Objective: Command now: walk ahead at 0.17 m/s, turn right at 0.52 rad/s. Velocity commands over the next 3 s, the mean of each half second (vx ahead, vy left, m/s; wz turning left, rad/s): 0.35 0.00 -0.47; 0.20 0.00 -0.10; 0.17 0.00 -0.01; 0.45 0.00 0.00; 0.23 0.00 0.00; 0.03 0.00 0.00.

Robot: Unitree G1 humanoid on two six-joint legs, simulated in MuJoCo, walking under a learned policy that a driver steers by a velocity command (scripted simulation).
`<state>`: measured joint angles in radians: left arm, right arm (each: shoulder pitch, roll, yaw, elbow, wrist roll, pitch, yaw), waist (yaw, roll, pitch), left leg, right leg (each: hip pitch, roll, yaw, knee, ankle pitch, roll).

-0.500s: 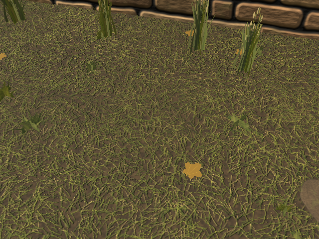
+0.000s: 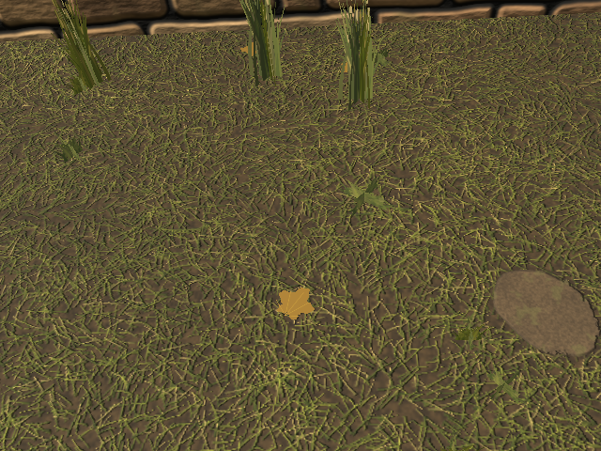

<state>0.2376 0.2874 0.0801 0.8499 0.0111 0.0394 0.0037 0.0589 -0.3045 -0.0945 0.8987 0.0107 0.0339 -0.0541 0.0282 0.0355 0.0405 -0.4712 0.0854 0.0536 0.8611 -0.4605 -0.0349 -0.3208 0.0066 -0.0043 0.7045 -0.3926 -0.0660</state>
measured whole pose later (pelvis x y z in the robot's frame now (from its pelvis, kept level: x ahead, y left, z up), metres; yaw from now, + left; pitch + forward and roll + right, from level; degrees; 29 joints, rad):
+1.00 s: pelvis +0.37 -0.03 +0.01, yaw -14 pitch +1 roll +0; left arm 0.09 0.24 0.04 0.75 0.02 -0.03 0.01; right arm 0.20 -0.28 -0.02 1.00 0.01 -0.04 0.00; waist -0.04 0.02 0.05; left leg -0.21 -0.01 -0.01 0.74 -0.56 -0.02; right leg -0.38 0.01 0.00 0.50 -0.14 -0.03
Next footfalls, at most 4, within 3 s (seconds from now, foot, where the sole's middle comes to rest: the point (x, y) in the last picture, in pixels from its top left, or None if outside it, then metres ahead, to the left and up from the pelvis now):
0.50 left None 0.33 0.10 -0.76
0.90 right None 0.48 -0.16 -0.76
1.14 left None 0.45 0.09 -0.76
1.88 left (351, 293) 0.87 -0.01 -0.76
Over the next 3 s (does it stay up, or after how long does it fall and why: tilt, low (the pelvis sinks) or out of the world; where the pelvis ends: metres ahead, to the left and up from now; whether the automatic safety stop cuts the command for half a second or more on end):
stays up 0.98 -0.12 0.02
